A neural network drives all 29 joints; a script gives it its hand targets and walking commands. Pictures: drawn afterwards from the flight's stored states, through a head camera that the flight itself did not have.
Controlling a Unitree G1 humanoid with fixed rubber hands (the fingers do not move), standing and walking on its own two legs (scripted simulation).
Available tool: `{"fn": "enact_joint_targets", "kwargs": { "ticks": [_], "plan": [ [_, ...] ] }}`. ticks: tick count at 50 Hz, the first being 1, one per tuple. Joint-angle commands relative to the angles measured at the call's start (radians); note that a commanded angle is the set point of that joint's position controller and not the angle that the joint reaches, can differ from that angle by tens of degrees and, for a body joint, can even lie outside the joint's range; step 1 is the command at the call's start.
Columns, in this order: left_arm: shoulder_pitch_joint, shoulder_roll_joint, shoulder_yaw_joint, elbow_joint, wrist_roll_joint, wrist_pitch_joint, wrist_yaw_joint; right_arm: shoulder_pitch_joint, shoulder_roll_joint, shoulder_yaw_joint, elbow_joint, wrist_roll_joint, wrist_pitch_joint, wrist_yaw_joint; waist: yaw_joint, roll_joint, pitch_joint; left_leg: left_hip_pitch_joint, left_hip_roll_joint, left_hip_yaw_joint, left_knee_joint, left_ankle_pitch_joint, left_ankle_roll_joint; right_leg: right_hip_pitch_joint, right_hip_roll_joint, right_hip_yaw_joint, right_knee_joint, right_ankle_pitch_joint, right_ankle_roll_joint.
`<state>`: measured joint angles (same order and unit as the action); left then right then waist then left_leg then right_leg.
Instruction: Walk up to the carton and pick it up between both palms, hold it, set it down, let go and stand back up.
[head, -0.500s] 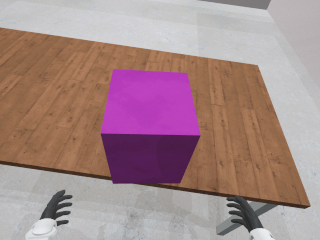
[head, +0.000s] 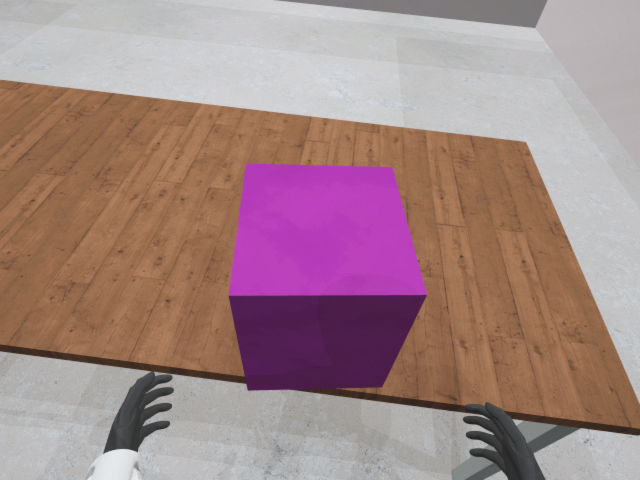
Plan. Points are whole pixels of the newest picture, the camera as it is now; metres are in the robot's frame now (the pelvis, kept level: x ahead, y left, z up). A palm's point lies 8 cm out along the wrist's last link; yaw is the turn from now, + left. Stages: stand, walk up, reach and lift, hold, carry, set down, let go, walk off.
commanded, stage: reach and lift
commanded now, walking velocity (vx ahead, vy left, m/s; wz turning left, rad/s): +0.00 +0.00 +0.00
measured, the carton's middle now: (317, 281) +0.36 +0.02 +0.02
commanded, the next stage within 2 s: none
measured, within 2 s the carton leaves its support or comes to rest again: neither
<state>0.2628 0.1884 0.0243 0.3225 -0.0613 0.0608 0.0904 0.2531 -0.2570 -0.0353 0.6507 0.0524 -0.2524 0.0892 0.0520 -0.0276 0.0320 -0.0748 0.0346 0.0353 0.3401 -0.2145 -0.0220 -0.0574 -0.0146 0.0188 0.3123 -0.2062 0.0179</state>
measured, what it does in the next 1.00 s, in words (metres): stands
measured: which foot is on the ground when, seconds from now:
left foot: down 0.00-1.00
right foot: down 0.00-1.00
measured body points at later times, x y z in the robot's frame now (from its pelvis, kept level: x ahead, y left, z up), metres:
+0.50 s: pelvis +0.00 -0.01 +0.00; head -0.01 +0.00 +0.45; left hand +0.16 +0.21 -0.03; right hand +0.18 -0.22 -0.03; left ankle -0.02 +0.13 -0.75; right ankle -0.02 -0.13 -0.75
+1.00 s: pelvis -0.01 -0.01 +0.00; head -0.02 +0.00 +0.45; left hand +0.23 +0.20 +0.03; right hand +0.24 -0.22 +0.03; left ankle -0.02 +0.13 -0.75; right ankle -0.02 -0.13 -0.75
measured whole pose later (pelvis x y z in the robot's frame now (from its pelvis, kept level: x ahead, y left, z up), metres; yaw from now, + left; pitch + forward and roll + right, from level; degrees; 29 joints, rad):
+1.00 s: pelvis -0.01 -0.01 +0.00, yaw -1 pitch -4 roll +0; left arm 0.18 0.16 -0.01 0.09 -0.13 0.05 0.12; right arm 0.17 -0.23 0.01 0.23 0.25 -0.12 0.01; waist 0.06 -0.02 0.04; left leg -0.05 0.05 0.05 0.29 -0.18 -0.03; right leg -0.06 0.00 0.05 0.31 -0.18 0.00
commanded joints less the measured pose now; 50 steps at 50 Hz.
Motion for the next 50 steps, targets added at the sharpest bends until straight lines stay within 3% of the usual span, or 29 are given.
{"fn": "enact_joint_targets", "kwargs": {
  "ticks": [1, 5, 8, 9, 12, 16, 18, 19, 21, 23, 31, 35, 38, 42, 50],
  "plan": [
    [-0.017, 0.043, 0.006, -0.166, -0.003, -0.053, 0.014, -0.114, -0.144, -0.049, -0.253, 0.036, -0.080, 0.009, 0.023, 0.008, -0.100, 0.093, -0.051, 0.022, -0.023, 0.345, -0.051, -0.036, 0.072, -0.053, -0.064, 0.107, -0.046],
    [0.020, 0.033, -0.009, -0.181, -0.003, -0.082, 0.020, -0.047, -0.132, -0.054, -0.286, 0.054, -0.067, 0.011, 0.011, -0.016, -0.067, 0.080, -0.055, 0.019, -0.031, 0.315, -0.042, -0.035, 0.064, -0.036, -0.069, 0.125, -0.045],
    [0.018, 0.025, -0.001, -0.206, 0.014, -0.101, 0.026, -0.016, -0.113, -0.043, -0.283, 0.073, -0.057, 0.012, 0.018, 0.016, -0.026, 0.073, -0.057, 0.025, -0.051, 0.273, -0.039, -0.039, 0.058, -0.022, -0.081, 0.097, -0.049],
    [0.025, 0.027, -0.007, -0.226, 0.018, -0.111, 0.027, 0.004, -0.104, -0.042, -0.275, 0.076, -0.054, 0.009, 0.006, 0.024, -0.032, 0.073, -0.057, 0.029, -0.054, 0.269, -0.040, -0.040, 0.056, -0.022, -0.086, 0.091, -0.050],
    [0.030, 0.026, -0.002, -0.241, 0.012, -0.131, 0.026, 0.012, -0.077, -0.027, -0.306, 0.090, -0.044, 0.002, 0.007, -0.002, -0.028, 0.086, -0.057, 0.032, -0.051, 0.258, -0.028, -0.045, 0.050, -0.004, -0.089, 0.106, -0.050],
    [0.061, 0.013, -0.021, -0.269, 0.005, -0.165, 0.023, 0.053, -0.057, -0.025, -0.342, 0.100, -0.053, -0.016, -0.019, 0.013, -0.034, 0.090, -0.058, 0.029, -0.042, 0.278, -0.034, -0.038, 0.045, -0.005, -0.086, 0.149, -0.045],
    [0.054, 0.033, -0.021, -0.295, -0.002, -0.185, 0.022, 0.048, -0.056, -0.031, -0.376, 0.109, -0.062, -0.024, -0.014, 0.023, -0.038, 0.084, -0.058, 0.034, -0.036, 0.278, -0.037, -0.039, 0.045, -0.001, -0.081, 0.146, -0.045],
    [0.081, 0.008, 0.004, -0.139, 0.029, -0.165, 0.008, 0.051, -0.042, 0.021, -0.271, 0.108, -0.057, -0.033, 0.004, 0.037, 0.017, 0.093, -0.061, 0.032, -0.041, 0.332, -0.038, -0.041, 0.048, -0.002, -0.091, 0.159, -0.060],
    [0.080, 0.029, 0.007, -0.232, 0.009, -0.189, -0.004, 0.050, -0.049, 0.000, -0.348, 0.119, -0.082, -0.044, 0.018, 0.024, -0.022, 0.108, -0.061, 0.032, -0.030, 0.376, -0.040, -0.015, 0.052, -0.005, -0.086, 0.179, -0.053],
    [0.074, 0.040, -0.019, -0.266, -0.022, -0.228, 0.001, 0.030, -0.056, -0.012, -0.399, 0.130, -0.102, -0.047, 0.013, 0.020, -0.055, 0.110, -0.055, 0.033, -0.022, 0.379, -0.041, -0.023, 0.056, -0.007, -0.077, 0.170, -0.054],
    [-0.007, 0.052, -0.057, -0.217, -0.079, -0.309, 0.017, -0.007, -0.023, -0.006, -0.425, 0.137, -0.093, -0.041, -0.006, 0.004, -0.009, 0.070, -0.043, 0.028, -0.040, 0.178, -0.025, -0.103, 0.035, 0.005, -0.079, 0.001, -0.055],
    [-0.055, 0.055, -0.065, -0.206, -0.090, -0.324, 0.029, -0.040, -0.019, 0.002, -0.436, 0.151, -0.076, -0.042, -0.010, 0.002, -0.015, 0.056, -0.042, 0.026, -0.045, 0.134, -0.020, -0.108, 0.029, 0.015, -0.072, -0.019, -0.053],
    [-0.102, 0.059, -0.050, -0.204, -0.087, -0.290, 0.034, -0.091, -0.030, 0.006, -0.446, 0.153, -0.049, -0.049, -0.001, 0.002, -0.018, 0.049, -0.044, 0.028, -0.054, 0.118, -0.016, -0.100, 0.027, 0.018, -0.072, -0.020, -0.052],
    [-0.171, 0.053, -0.031, -0.272, -0.086, -0.178, 0.043, -0.174, -0.051, 0.002, -0.506, 0.162, 0.018, -0.063, 0.011, -0.002, -0.042, 0.043, -0.044, 0.035, -0.072, 0.117, -0.010, -0.078, 0.035, 0.015, -0.069, -0.001, -0.047],
    [-0.207, 0.020, 0.031, -0.470, -0.050, 0.054, 0.022, -0.204, -0.096, 0.006, -0.600, 0.226, 0.152, -0.097, 0.002, 0.041, -0.115, 0.166, -0.049, 0.024, -0.047, 0.337, -0.033, -0.074, 0.063, 0.007, -0.081, 0.146, -0.047]
  ]
}}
